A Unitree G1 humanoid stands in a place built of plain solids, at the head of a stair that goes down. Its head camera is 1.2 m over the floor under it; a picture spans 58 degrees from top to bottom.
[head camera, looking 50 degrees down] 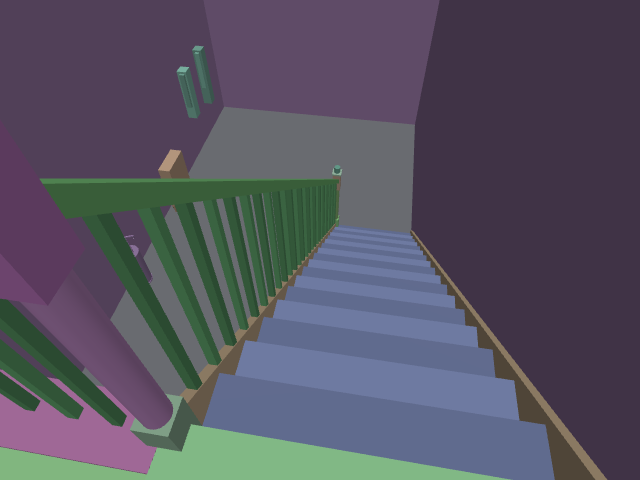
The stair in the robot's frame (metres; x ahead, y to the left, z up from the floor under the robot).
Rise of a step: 0.20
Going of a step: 0.22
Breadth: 1.05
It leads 9 degrees to the right of straight ahead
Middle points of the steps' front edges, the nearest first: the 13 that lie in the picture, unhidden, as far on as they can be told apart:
0.28 -0.16 0.00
0.51 -0.18 -0.20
0.73 -0.22 -0.40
0.95 -0.25 -0.60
1.17 -0.29 -0.80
1.40 -0.32 -1.00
1.62 -0.36 -1.20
1.84 -0.40 -1.40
2.06 -0.43 -1.60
2.29 -0.47 -1.80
2.51 -0.50 -2.00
2.73 -0.54 -2.19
2.95 -0.58 -2.39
